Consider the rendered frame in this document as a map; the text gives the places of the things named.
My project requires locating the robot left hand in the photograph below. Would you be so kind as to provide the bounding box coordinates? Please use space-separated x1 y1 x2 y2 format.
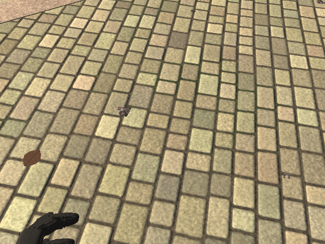
16 212 79 244

